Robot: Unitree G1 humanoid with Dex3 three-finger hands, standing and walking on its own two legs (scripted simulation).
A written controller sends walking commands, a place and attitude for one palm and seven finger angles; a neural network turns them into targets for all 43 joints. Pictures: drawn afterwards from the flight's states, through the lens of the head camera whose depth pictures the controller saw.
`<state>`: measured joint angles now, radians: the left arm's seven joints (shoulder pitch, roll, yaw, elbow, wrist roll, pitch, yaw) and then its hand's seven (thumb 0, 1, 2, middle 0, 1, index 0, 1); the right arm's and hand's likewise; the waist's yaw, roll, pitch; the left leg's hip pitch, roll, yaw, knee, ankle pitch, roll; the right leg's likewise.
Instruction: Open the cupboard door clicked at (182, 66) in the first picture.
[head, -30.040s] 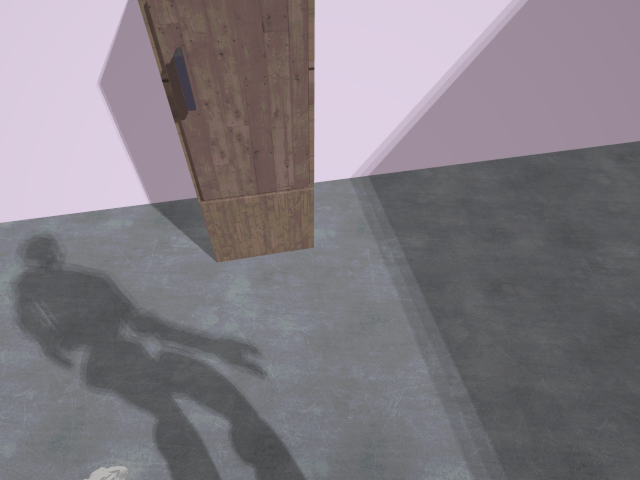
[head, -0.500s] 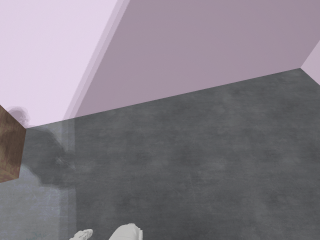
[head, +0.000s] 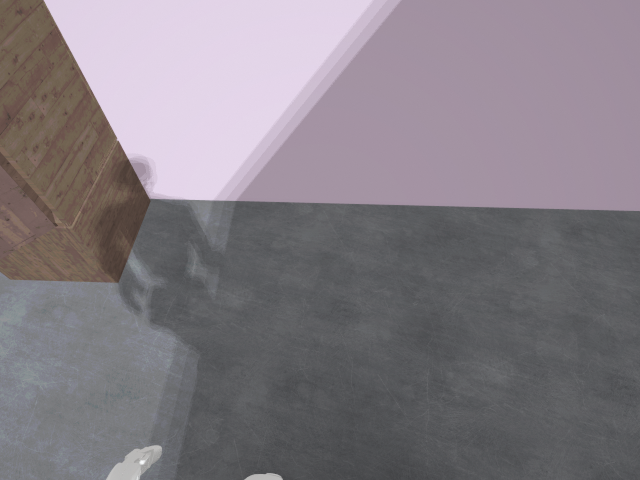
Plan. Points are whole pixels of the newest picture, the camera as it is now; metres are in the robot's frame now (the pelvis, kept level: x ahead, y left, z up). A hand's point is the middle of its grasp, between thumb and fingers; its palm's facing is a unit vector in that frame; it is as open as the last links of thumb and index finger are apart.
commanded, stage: turn to face it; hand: left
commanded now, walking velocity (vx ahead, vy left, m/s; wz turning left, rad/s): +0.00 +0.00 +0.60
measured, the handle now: out of the picture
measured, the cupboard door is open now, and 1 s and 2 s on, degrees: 48 48 48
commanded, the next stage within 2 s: take the last steps up to it in 1.10 s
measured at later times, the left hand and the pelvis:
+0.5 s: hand out of the picture -0.01 +0.24 -0.18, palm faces +0.34 -0.91 -0.23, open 7.4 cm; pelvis +0.00 +0.02 -0.01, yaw +19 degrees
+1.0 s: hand out of the picture +0.00 +0.18 -0.15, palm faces +0.54 -0.80 -0.25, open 7.4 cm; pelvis +0.03 -0.02 +0.01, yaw +35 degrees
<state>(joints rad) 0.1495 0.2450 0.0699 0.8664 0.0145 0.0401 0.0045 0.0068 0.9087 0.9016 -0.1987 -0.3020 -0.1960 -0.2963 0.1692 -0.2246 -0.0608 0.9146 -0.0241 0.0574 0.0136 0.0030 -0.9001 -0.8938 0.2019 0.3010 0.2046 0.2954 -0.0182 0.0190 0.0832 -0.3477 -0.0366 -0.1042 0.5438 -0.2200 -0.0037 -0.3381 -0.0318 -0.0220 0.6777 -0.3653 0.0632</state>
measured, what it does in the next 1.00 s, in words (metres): steps on the spot, turning left: right foot, then left foot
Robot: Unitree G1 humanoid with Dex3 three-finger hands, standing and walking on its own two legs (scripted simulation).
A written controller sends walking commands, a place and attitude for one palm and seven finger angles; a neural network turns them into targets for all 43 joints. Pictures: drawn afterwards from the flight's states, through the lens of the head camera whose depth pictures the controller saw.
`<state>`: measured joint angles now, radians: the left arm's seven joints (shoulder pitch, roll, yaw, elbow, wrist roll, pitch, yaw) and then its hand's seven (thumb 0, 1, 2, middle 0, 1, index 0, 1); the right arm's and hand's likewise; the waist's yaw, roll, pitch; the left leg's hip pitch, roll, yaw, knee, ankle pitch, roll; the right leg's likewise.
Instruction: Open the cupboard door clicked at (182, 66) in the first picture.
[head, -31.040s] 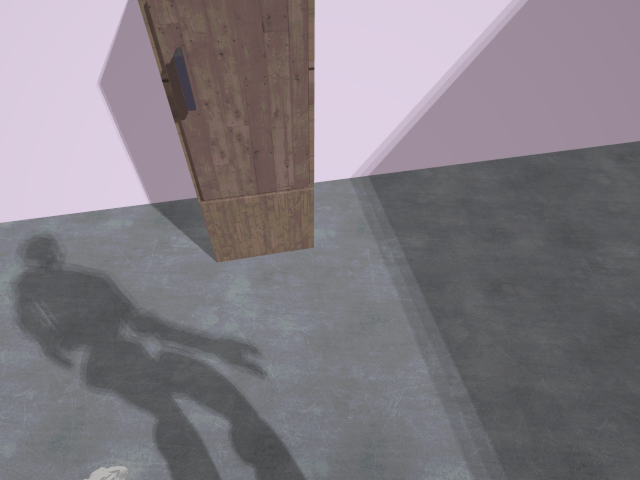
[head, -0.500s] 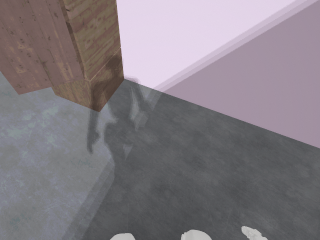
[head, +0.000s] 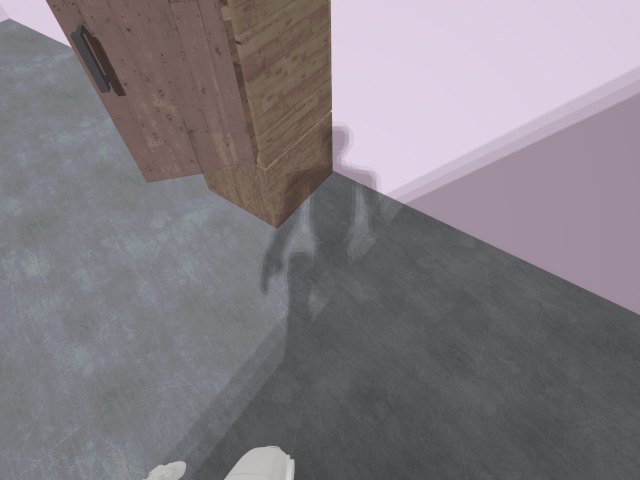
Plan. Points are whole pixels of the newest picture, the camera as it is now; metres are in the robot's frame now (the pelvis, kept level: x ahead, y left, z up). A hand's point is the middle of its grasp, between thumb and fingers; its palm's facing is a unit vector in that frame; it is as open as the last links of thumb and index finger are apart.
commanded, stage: turn to face it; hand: left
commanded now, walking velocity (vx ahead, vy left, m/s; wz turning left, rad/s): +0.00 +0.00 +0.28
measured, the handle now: (93, 59) +0.97 +0.56 +0.01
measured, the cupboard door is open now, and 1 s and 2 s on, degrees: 48 48 48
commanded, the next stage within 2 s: take the last steps up to it in 0.10 s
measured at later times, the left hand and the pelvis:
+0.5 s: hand out of the picture +0.04 +0.24 -0.16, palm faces +0.20 -0.96 -0.20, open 7.4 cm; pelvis +0.02 +0.04 +0.00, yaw +9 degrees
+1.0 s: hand out of the picture +0.03 +0.25 -0.19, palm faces +0.35 -0.93 -0.14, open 7.4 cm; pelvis +0.15 +0.12 -0.02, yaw +15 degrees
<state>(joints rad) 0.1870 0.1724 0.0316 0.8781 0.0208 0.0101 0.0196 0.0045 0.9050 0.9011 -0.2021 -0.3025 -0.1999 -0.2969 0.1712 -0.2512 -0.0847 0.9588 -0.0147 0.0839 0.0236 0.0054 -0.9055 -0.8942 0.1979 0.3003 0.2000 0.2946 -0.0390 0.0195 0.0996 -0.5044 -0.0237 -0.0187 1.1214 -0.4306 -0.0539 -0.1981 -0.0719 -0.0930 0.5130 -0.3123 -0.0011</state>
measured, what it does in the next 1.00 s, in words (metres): walks ahead, turning left: left foot, then right foot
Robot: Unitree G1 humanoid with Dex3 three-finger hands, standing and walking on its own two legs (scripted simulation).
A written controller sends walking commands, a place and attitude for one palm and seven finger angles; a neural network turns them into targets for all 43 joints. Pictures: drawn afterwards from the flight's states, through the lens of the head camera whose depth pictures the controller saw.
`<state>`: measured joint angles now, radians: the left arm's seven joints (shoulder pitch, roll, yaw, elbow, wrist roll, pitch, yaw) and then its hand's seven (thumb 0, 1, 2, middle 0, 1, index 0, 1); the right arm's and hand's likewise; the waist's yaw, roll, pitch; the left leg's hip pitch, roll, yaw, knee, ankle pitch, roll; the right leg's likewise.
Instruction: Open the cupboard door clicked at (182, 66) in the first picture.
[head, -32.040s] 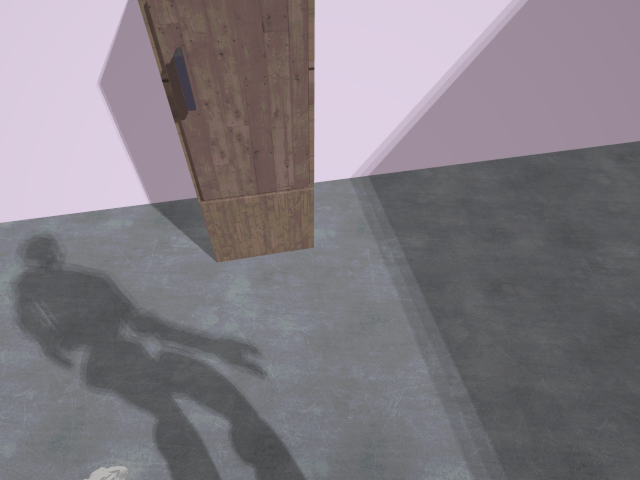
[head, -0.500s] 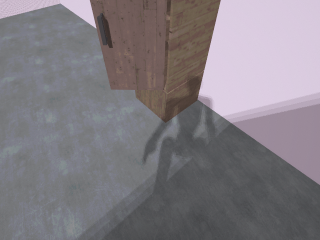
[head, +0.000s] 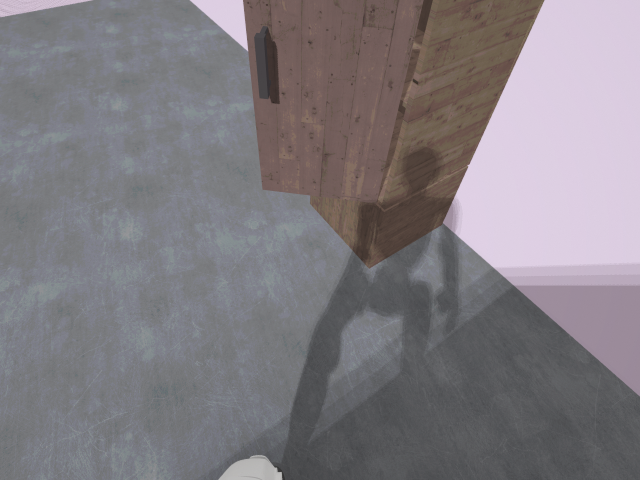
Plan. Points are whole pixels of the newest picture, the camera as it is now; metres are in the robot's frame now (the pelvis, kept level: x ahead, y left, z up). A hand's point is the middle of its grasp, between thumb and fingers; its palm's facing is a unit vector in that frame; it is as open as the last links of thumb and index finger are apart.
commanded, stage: take the last steps up to it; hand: left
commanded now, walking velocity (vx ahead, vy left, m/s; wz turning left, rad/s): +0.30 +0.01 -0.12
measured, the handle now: (264, 63) +0.90 +0.21 +0.03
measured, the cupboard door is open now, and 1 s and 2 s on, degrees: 48 48 48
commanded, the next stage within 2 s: come to a stop and stand still in 0.68 s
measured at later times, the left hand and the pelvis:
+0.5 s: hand (228, 372) +0.28 +0.17 -0.14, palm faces -0.06 -0.97 -0.22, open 7.4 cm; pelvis +0.16 -0.01 +0.01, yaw -4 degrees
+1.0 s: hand (225, 336) +0.35 +0.19 -0.16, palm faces -0.03 -0.99 -0.16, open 7.4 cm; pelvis +0.31 +0.02 +0.02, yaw -5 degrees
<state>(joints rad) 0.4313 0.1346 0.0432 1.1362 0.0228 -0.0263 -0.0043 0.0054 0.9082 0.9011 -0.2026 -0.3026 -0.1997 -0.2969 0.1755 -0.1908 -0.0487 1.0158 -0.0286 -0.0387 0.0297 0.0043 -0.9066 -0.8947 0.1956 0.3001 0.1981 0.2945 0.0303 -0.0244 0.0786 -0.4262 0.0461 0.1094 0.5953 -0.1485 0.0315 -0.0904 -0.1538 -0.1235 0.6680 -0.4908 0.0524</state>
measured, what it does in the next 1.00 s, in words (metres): walks ahead: right foot, then left foot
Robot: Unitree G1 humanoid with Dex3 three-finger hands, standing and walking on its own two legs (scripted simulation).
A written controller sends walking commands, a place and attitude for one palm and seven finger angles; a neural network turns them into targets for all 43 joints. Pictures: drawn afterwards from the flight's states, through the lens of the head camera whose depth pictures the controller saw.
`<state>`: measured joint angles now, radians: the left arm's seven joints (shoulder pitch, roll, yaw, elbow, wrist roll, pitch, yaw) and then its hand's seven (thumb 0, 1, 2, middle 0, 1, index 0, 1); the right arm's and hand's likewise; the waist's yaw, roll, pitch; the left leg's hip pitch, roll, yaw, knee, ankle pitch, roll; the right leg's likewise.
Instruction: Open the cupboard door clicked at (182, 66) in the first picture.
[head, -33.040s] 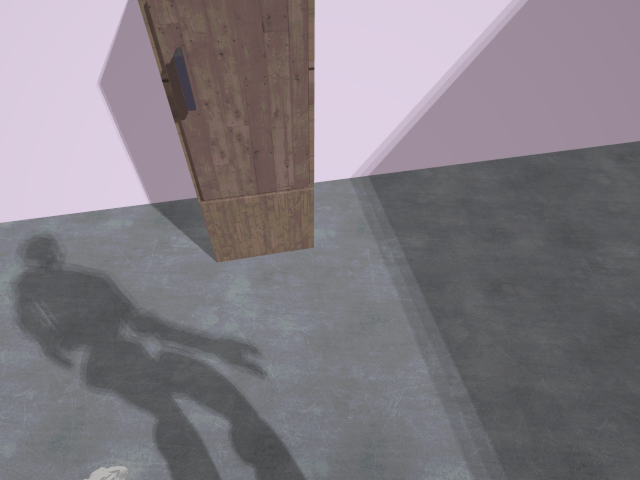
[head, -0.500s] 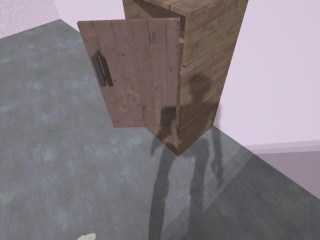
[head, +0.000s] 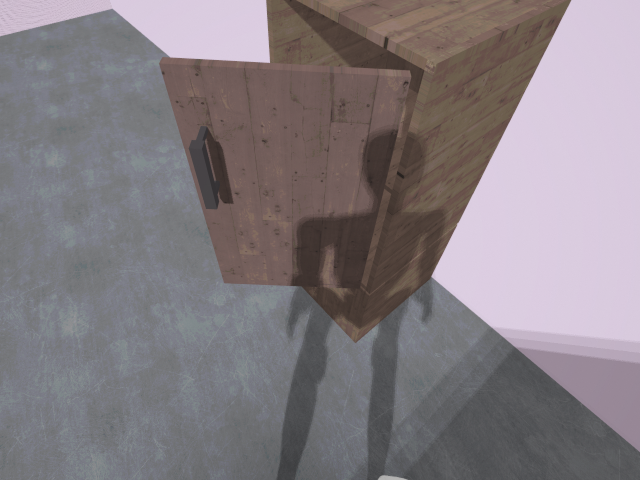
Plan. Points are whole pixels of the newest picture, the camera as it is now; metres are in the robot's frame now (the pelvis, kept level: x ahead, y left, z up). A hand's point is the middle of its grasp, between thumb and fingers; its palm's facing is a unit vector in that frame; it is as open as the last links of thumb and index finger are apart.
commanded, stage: come to a stop and stand still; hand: left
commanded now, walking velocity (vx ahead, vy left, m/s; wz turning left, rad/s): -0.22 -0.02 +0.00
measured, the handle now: (207, 169) +0.57 +0.24 +0.01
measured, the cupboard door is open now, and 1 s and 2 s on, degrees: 48 48 48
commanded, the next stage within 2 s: look again from close up in 1.34 s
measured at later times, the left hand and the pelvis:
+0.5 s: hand out of the picture +0.05 +0.14 -0.16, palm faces +0.07 -0.97 -0.23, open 7.4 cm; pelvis -0.01 -0.05 +0.01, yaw +1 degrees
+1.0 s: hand out of the picture -0.02 +0.15 -0.18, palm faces +0.04 -0.99 -0.13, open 7.4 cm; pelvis +0.00 -0.01 +0.01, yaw +0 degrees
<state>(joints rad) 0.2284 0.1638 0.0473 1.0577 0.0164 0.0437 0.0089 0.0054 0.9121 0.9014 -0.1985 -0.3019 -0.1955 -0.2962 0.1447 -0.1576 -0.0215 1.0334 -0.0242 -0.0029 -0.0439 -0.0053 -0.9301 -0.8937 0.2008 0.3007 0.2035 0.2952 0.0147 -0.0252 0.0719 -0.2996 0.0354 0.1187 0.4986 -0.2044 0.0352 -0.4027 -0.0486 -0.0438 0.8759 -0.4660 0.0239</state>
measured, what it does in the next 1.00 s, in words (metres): steps on the spot: right foot, then left foot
